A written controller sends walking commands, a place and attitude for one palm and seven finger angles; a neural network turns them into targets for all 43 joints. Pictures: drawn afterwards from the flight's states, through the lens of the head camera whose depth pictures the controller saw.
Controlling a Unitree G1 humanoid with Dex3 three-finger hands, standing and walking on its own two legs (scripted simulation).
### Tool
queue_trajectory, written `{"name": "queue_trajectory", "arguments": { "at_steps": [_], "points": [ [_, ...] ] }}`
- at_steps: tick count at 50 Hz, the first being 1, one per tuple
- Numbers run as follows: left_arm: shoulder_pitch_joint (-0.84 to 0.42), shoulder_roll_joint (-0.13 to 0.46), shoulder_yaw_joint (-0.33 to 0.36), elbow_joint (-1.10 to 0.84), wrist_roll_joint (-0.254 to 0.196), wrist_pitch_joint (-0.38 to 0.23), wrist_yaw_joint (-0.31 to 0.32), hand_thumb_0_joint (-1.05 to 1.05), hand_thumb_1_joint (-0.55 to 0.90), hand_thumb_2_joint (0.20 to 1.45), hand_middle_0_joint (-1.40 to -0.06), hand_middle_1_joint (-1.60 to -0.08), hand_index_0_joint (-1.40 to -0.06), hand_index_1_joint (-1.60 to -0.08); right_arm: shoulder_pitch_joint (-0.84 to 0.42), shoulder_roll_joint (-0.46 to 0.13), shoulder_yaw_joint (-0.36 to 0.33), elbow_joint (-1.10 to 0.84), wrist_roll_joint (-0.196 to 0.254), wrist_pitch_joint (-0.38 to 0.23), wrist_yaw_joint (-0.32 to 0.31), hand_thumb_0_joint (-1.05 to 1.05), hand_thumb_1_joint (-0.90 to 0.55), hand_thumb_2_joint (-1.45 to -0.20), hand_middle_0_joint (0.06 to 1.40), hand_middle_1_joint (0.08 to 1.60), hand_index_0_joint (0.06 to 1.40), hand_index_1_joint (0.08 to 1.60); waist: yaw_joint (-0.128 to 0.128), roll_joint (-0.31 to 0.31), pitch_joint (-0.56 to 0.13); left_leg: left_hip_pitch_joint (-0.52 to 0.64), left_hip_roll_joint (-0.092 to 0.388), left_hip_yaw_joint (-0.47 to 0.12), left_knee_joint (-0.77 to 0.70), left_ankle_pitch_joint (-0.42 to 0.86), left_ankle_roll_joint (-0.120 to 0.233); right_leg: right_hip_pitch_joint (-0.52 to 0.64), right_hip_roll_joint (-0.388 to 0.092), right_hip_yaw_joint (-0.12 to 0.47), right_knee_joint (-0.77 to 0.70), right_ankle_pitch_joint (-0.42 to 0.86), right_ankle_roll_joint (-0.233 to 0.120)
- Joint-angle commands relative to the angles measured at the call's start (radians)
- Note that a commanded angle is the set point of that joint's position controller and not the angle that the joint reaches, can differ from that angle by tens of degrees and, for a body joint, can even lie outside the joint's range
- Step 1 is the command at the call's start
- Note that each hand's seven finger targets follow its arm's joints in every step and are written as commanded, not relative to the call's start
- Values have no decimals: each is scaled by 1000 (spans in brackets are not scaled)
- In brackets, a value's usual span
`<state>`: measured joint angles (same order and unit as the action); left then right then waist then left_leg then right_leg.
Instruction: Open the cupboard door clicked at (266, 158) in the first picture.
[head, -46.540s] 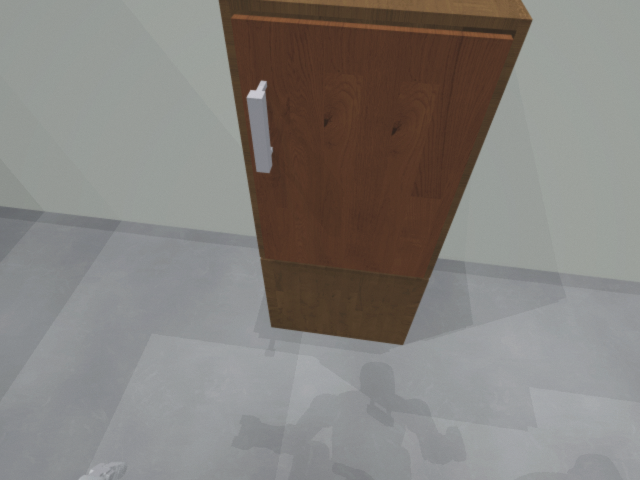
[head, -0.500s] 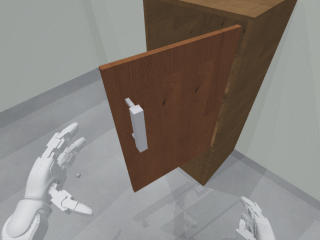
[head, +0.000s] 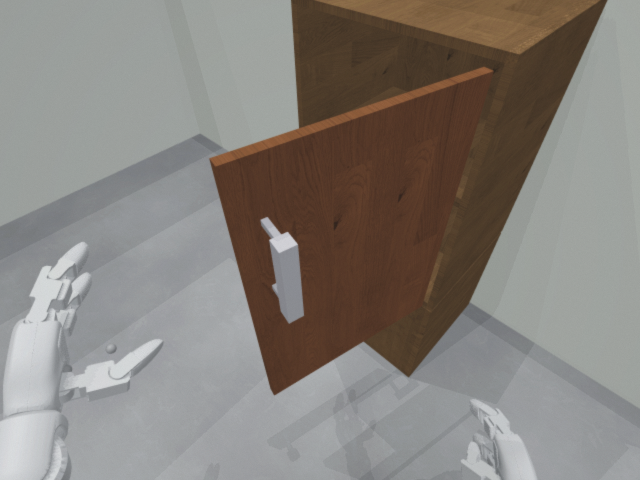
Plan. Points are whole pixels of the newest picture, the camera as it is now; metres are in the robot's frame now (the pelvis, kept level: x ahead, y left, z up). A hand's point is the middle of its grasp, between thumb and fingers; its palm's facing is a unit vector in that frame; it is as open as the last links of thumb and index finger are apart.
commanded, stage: draw the hand back to the body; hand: left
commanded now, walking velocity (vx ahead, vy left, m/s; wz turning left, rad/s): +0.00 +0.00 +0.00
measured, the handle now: (280, 270) +0.36 +0.10 +0.07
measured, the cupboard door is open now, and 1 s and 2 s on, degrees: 76 76 76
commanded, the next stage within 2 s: step back with the hand held close in 0.64 s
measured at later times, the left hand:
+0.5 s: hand (95, 332) +0.21 +0.25 +0.14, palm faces +0.45 -0.81 -0.38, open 7.6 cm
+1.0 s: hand (92, 339) +0.20 +0.25 +0.15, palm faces +0.35 -0.80 -0.49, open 7.4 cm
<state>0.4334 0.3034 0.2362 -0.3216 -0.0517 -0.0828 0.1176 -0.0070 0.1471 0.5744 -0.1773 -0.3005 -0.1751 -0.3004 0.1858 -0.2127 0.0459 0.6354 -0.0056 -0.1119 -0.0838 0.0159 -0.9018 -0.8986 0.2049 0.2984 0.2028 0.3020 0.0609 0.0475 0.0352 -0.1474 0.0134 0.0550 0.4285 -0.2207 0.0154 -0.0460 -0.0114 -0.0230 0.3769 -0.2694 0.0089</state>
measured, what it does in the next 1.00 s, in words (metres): stands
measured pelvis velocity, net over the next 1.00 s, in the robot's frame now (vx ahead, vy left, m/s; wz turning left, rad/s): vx -0.01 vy -0.01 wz -0.04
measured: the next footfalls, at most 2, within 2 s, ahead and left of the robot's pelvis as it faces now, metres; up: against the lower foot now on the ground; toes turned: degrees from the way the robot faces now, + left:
right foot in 1.88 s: -0.30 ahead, -0.05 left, +0.00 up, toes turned -6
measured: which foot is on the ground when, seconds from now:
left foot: down 0.00-1.00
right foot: down 0.00-1.00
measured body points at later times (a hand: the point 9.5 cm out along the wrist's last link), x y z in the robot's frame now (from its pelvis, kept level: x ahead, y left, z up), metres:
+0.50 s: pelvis +0.01 -0.01 +0.00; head +0.01 -0.03 +0.45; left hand +0.18 +0.30 +0.16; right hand +0.20 -0.23 -0.09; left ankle +0.01 +0.11 -0.74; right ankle -0.04 -0.13 -0.74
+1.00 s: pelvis -0.01 -0.01 +0.00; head +0.00 -0.03 +0.45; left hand +0.17 +0.29 +0.18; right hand +0.18 -0.25 -0.08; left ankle +0.01 +0.11 -0.74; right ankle -0.04 -0.13 -0.74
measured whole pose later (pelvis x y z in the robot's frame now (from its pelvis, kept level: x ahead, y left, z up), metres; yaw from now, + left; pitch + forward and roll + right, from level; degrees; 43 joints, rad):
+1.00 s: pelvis -0.01 -0.01 +0.00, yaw -2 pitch +0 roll -1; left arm 0.53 0.39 0.37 -0.42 -0.06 -0.14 0.10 0.01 0.89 0.90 -0.21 -0.30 -0.21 -0.30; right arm 0.15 -0.24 -0.01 0.57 0.02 0.00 -0.08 0.01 -0.90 -0.90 0.20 0.30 0.20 0.30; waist 0.02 0.07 0.02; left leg -0.23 0.05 0.08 0.45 -0.21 0.00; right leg -0.14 0.02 0.00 0.38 -0.24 0.00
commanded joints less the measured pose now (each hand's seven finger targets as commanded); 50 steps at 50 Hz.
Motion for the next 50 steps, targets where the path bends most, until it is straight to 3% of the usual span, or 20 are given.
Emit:
{"name": "queue_trajectory", "arguments": {
  "at_steps": [1, 11, 13, 15, 17, 26, 29, 32, 36, 37, 38, 39, 40, 42, 44, 47, 48, 50],
  "points": [
    [-67, 180, 139, -231, 1, -63, 19, 0, 480, 720, -185, -300, -185, -300, -124, -116, -54, -160, -4, -36, -7, 0, -900, -900, 200, 300, 200, 300, 4, 7, -116, 117, 21, -32, -64, 235, -1, -55, 18, -12, -52, 233, -25],
    [-60, 227, 217, -271, -7, -59, 20, 0, 830, 870, -198, -300, -198, -300, -117, -117, -66, -161, 0, -22, 1, 0, -900, -900, 200, 300, 200, 300, 9, 30, -144, 138, 21, -19, -38, 337, 0, -41, 16, -8, -45, 326, -20],
    [-62, 234, 229, -250, -10, -54, 20, 0, 900, 900, -200, -300, -200, -300, -120, -117, -66, -156, 2, -20, 0, 0, -900, -900, 200, 300, 200, 300, 9, 27, -113, 133, 22, -18, -37, 336, -1, -53, 17, -9, -55, 324, -21],
    [-49, 198, 199, -227, -14, -51, 14, 0, 900, 900, -200, -300, -200, -300, -120, -118, -68, -158, 3, -15, 1, 0, -900, -900, 200, 300, 200, 300, 3, 11, -102, 129, 22, -14, -43, 318, 2, -61, 16, -8, -55, 318, -16],
    [-67, 199, 195, -219, -15, -51, 13, 0, 900, 900, -200, -300, -200, -300, -122, -121, -70, -160, 3, -12, 0, 0, -900, -900, 200, 300, 200, 300, 1, -18, -90, 124, 20, -14, -48, 287, 4, -69, 18, -10, -62, 299, -13],
    [-80, 227, 212, -265, -12, -63, 17, 0, 900, 900, -200, -300, -200, -300, -130, -112, -69, -157, 1, -20, -7, 0, -900, -900, 200, 300, 200, 300, 8, 32, -121, 141, 9, -5, -38, 280, 6, -52, 14, 0, -69, 320, -15],
    [-67, 228, 221, -242, -17, -63, 16, 0, 900, 900, -200, -300, -200, -300, -130, -112, -70, -155, -1, -22, -9, 0, -900, -900, 200, 300, 200, 300, 7, -7, -100, 131, 9, -3, -40, 266, 8, -57, 13, 2, -76, 323, -13],
    [-65, 223, 217, -251, -15, -66, 14, 0, 900, 900, -200, -300, -200, -300, -126, -111, -71, -154, 0, -22, -6, 0, -900, -900, 200, 300, 200, 300, 7, 28, -115, 139, 9, -2, -39, 281, 6, -52, 14, 0, -71, 329, -13],
    [-70, 215, 208, -233, -17, -67, 10, 0, 900, 900, -200, -300, -200, -300, -132, -113, -72, -153, 2, -20, -5, 0, -900, -900, 200, 300, 200, 300, 5, 7, -94, 134, 10, -1, -46, 250, 8, -64, 15, 3, -84, 301, -11],
    [-71, 221, 213, -235, -15, -70, 12, 0, 900, 900, -200, -300, -200, -300, -131, -113, -73, -153, 1, -20, -5, 0, -900, -900, 200, 300, 200, 300, 6, 9, -95, 136, 10, -3, -47, 251, 8, -66, 16, 2, -84, 298, -12],
    [-107, 255, 225, -371, -16, -86, 15, 0, 900, 900, -200, -300, -200, -300, -145, -111, -71, -170, 2, -32, -6, 0, -900, -900, 200, 300, 200, 300, 16, 42, -140, 152, 7, -7, -38, 262, 8, -43, 12, 7, -80, 316, -13],
    [-141, 382, 349, -395, -14, -116, 19, 0, 900, 900, -200, -300, -200, -300, -140, -134, -70, -192, 9, -12, -8, 0, -900, -900, 200, 300, 200, 300, -33, -1, -55, 94, 27, -10, 12, 219, 23, -171, -38, 92, -123, 429, -13],
    [-23, 297, 294, -297, -13, -110, 8, 0, 900, 900, -200, -300, -200, -300, -133, -118, -71, -172, 4, 10, -8, 0, -900, -900, 200, 300, 200, 300, -36, -66, -70, 69, 25, -20, 30, 204, 20, -149, -60, 89, -102, 483, -13],
    [37, 246, 247, -269, -8, -106, -1, 0, 900, 900, -200, -300, -200, -300, -123, -125, -81, -190, 9, 35, -4, 0, -900, -900, 200, 300, 200, 300, -41, -82, -107, 61, 32, -5, 42, 229, 16, -146, -72, 87, -72, 538, -5],
    [62, 243, 246, -256, -8, -107, 2, 0, 900, 900, -200, -300, -200, -300, -115, -126, -86, -198, 12, 50, -8, 0, -900, -900, 200, 300, 200, 300, -44, -32, -144, 68, 46, 0, 35, 293, 12, -137, -71, 72, -41, 554, -2],
    [76, 270, 266, -285, -7, -107, 9, 0, 900, 900, -200, -300, -200, -300, -112, -128, -94, -221, 19, 69, -12, 0, -900, -900, 200, 300, 200, 300, -45, -50, -188, 88, 66, 0, 35, 365, 12, -143, -58, 64, -13, 556, 6],
    [81, 287, 279, -294, -8, -108, 14, 0, 900, 900, -200, -300, -200, -300, -118, -130, -94, -221, 18, 74, -17, 0, -900, -900, 200, 300, 200, 300, -42, -29, -198, 81, 69, -5, 29, 388, 12, -131, -58, 57, -1, 555, 4],
    [94, 292, 286, -310, -9, -105, 19, 0, 900, 900, -200, -300, -200, -300, -115, -125, -94, -239, 22, 82, -17, 0, -900, -900, 200, 300, 200, 300, -42, -55, -202, 63, 75, -10, 26, 385, 11, -134, -49, 58, 13, 526, 6]
  ]
}}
